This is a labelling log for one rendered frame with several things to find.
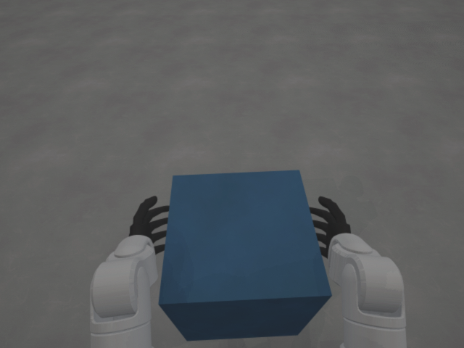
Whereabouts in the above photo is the carton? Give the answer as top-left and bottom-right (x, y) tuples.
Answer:
(158, 170), (332, 341)

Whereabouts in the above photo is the right robot hand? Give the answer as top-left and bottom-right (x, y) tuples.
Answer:
(310, 196), (351, 259)

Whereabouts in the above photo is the robot right forearm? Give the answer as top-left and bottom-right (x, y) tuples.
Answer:
(328, 233), (407, 348)

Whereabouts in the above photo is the left robot hand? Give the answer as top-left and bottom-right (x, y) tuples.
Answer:
(129, 196), (170, 254)

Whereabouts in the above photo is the robot left forearm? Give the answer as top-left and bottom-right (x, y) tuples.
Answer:
(90, 235), (158, 348)

